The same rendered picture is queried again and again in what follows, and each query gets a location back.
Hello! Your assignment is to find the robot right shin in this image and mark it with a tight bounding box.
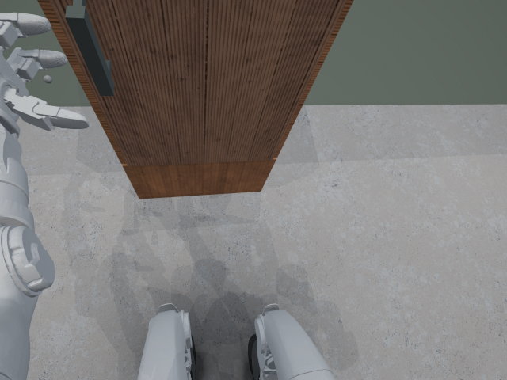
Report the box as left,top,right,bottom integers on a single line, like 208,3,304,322
257,304,279,380

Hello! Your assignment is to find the right robot thigh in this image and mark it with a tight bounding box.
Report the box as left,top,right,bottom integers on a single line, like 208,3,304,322
254,310,336,380

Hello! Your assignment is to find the robot left upper arm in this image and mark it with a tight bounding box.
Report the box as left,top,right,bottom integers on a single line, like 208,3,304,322
0,225,55,380

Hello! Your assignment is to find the robot left hand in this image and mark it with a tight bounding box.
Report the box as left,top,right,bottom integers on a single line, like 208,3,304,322
0,13,89,131

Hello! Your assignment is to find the robot left forearm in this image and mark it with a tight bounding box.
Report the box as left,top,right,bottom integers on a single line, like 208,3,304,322
0,109,35,233

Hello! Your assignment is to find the cupboard door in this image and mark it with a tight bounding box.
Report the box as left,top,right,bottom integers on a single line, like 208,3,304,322
49,0,347,166

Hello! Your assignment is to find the handle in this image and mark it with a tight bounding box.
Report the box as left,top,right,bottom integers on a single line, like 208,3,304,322
65,0,114,96

